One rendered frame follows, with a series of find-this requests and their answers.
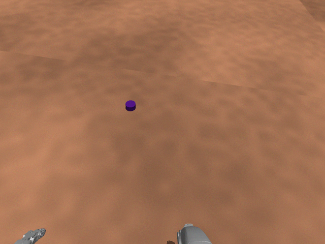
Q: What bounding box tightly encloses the left robot hand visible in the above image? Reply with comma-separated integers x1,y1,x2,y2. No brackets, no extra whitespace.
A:
14,228,46,244

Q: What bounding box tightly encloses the tin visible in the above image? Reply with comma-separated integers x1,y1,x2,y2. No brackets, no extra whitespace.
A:
125,100,136,111

